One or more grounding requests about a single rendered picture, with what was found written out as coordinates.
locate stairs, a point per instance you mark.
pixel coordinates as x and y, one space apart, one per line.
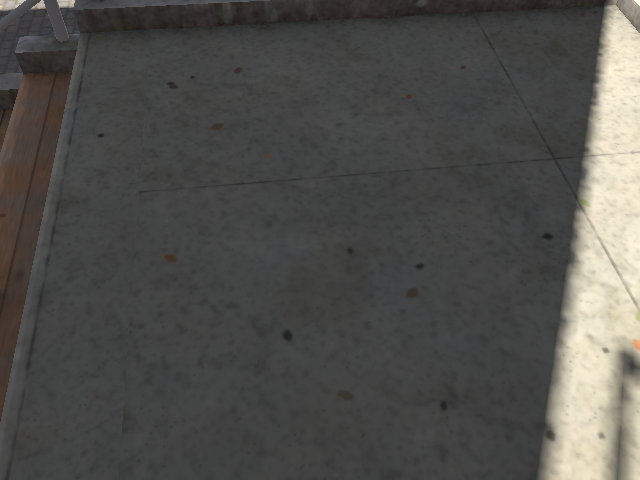
29 135

